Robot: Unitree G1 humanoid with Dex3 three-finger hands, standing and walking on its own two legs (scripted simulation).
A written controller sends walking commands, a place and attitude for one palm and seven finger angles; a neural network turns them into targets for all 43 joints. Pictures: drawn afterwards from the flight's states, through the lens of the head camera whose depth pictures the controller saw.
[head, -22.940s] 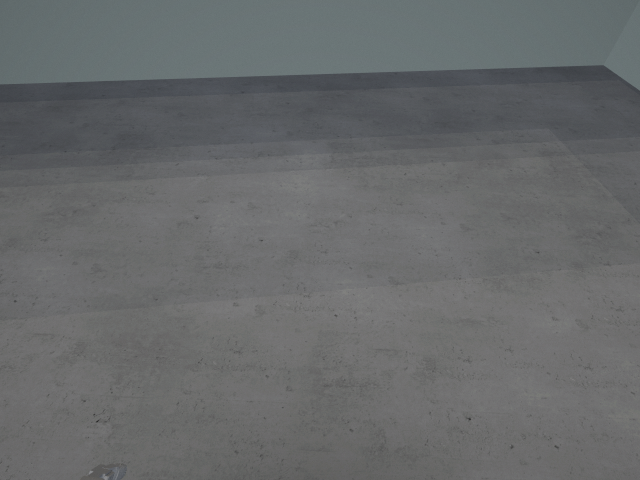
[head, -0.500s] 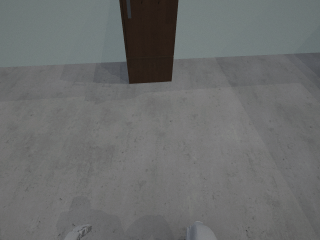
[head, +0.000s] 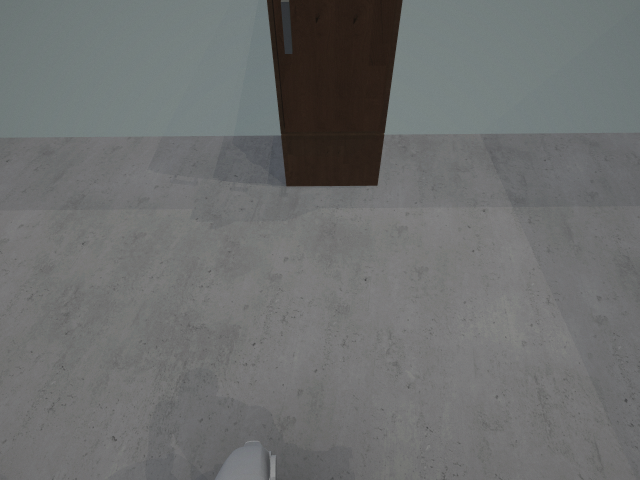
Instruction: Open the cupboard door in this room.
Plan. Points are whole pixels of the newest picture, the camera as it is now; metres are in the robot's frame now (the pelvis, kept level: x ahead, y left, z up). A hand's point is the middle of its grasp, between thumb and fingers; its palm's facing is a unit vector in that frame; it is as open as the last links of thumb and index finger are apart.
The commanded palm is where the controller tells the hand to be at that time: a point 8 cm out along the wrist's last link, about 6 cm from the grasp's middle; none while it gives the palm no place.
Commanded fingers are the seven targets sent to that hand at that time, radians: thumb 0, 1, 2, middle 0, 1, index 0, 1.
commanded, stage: turn or walk to find it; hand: left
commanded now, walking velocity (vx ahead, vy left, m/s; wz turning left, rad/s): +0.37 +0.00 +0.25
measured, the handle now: (287, 24) +1.40 +0.19 -0.03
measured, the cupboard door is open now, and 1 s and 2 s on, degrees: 0 0 0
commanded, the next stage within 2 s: stand and wait in 0.14 s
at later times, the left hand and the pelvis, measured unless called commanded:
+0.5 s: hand (186, 421) +0.23 +0.24 -0.18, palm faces +0.11 -0.97 -0.21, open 7.3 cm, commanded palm none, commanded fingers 0.00 0.90 0.90 -0.20 -0.30 -0.20 -0.30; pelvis +0.18 +0.04 -0.01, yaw +4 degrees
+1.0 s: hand (208, 402) +0.26 +0.21 -0.18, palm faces +0.11 -0.97 -0.21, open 7.2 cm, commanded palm none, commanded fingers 0.00 0.90 0.90 -0.20 -0.30 -0.20 -0.30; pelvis +0.24 +0.03 +0.00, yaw +4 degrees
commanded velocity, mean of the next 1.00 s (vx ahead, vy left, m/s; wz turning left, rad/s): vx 0.04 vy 0.00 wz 0.02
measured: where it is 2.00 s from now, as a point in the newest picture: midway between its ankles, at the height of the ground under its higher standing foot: outside the picture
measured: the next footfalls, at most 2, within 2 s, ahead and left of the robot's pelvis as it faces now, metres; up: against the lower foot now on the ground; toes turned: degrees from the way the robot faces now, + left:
left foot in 0.18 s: +0.23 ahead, +0.16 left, +0.00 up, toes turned +8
right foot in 0.56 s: +0.31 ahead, -0.08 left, +0.00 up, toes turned -5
